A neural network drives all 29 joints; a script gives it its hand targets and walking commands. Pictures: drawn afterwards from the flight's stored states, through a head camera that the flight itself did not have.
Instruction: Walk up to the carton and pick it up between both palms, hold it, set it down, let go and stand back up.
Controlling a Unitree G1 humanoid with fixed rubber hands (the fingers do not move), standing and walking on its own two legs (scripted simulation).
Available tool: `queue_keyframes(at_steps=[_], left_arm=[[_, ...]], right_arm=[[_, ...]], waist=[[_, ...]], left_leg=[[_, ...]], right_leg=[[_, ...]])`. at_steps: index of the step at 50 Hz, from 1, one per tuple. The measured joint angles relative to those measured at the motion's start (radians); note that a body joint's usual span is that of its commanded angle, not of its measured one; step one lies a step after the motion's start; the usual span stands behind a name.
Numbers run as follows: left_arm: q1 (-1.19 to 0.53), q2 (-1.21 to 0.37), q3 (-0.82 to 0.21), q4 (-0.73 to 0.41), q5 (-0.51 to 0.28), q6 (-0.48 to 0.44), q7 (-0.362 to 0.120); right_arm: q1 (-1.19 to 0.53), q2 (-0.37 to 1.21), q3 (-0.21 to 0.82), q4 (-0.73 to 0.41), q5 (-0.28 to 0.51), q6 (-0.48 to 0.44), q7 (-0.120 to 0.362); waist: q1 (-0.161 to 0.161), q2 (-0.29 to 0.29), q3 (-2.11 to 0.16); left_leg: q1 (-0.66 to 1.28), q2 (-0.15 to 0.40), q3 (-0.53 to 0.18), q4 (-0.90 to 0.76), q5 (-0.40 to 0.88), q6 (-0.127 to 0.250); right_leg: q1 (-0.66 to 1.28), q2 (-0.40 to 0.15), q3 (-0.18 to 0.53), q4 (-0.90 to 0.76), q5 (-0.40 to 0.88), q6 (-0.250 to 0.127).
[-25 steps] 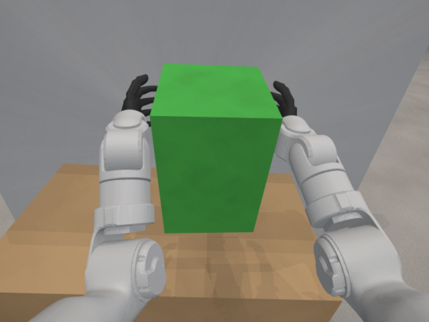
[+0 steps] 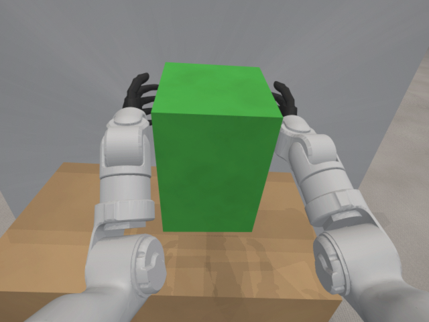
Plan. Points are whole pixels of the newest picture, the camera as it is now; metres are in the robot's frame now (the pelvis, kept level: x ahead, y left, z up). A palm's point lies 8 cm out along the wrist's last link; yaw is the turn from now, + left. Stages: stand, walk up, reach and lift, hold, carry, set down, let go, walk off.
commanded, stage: hold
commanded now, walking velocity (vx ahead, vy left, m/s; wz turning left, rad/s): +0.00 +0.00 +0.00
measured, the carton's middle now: (210, 150) +0.36 +0.01 +0.21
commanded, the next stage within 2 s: set down in 0.06 s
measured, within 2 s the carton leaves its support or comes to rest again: neither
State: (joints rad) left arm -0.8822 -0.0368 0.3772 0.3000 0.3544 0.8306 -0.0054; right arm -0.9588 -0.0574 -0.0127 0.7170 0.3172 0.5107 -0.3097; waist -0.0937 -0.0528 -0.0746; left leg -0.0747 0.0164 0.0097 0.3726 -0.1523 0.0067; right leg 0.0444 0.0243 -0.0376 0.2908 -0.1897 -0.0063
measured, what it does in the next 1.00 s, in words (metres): stands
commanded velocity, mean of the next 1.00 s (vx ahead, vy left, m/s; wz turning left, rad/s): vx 0.00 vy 0.00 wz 0.00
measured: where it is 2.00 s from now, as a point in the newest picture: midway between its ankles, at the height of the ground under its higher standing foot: outside the picture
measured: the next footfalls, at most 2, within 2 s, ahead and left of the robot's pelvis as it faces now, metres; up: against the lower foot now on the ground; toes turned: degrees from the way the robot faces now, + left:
none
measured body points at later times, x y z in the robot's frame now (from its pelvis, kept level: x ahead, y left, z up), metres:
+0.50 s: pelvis +0.00 +0.01 +0.00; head -0.08 +0.06 +0.44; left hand +0.38 +0.14 +0.27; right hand +0.37 -0.12 +0.23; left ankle +0.04 +0.11 -0.75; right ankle -0.01 -0.11 -0.75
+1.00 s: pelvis +0.00 +0.02 +0.00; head -0.03 +0.08 +0.45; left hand +0.41 +0.14 +0.21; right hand +0.38 -0.13 +0.19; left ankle +0.04 +0.11 -0.75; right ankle -0.01 -0.11 -0.75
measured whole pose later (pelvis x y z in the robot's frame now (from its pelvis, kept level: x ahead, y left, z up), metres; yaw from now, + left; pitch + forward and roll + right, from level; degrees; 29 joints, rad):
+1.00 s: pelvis +0.00 +0.02 +0.00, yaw +0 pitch -11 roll -1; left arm -0.73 -0.08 0.26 0.25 0.39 0.52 -0.02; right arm -0.67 0.04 -0.10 0.64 0.10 0.01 -0.25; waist -0.09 -0.12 0.11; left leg -0.01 -0.01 0.03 0.36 -0.16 0.04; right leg 0.12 0.00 -0.02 0.24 -0.17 0.02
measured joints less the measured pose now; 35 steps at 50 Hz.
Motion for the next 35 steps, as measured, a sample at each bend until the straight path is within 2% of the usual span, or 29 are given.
queue_keyframes(at_steps=[6, 11, 19, 26, 29, 35], left_arm=[[0.035, 0.006, -0.031, -0.054, -0.016, -0.005, 0.0], [0.062, -0.007, -0.013, -0.072, 0.0, -0.05, -0.021], [0.032, -0.031, 0.018, -0.04, 0.073, -0.169, -0.054], [0.03, -0.06, 0.004, -0.039, 0.131, -0.209, -0.093], [0.062, -0.075, -0.019, -0.061, 0.119, -0.227, -0.088], [0.135, -0.072, -0.085, -0.098, 0.065, -0.268, -0.046]], right_arm=[[0.029, -0.013, 0.043, -0.06, 0.017, -0.004, -0.015], [0.041, 0.004, 0.035, -0.074, -0.025, -0.029, -0.01], [0.08, 0.069, -0.068, -0.025, -0.143, -0.218, 0.049], [0.184, 0.104, -0.098, -0.033, -0.211, -0.348, 0.064], [0.237, 0.108, -0.093, -0.063, -0.22, -0.386, 0.063], [0.295, 0.097, -0.072, -0.117, -0.203, -0.442, 0.057]], waist=[[-0.002, -0.002, 0.011], [-0.014, -0.024, 0.037], [-0.016, -0.051, 0.087], [-0.002, -0.054, 0.164], [0.006, -0.057, 0.186], [0.009, -0.072, 0.201]], left_leg=[[0.02, 0.003, -0.003, 0.005, -0.008, -0.001], [0.053, 0.002, 0.0, 0.003, -0.011, 0.001], [0.099, -0.009, 0.009, -0.019, -0.002, 0.008], [0.141, -0.022, 0.011, -0.038, 0.007, 0.02], [0.139, -0.028, 0.011, -0.042, 0.01, 0.024], [0.113, -0.029, 0.011, -0.03, 0.005, 0.027]], right_leg=[[0.029, 0.003, -0.002, -0.014, 0.002, -0.001], [0.058, 0.002, 0.001, -0.009, -0.003, -0.002], [0.092, -0.01, 0.009, -0.008, -0.005, 0.005], [0.137, -0.023, 0.008, -0.033, 0.006, 0.017], [0.135, -0.028, 0.008, -0.034, 0.007, 0.021], [0.116, -0.03, 0.007, -0.037, 0.011, 0.026]])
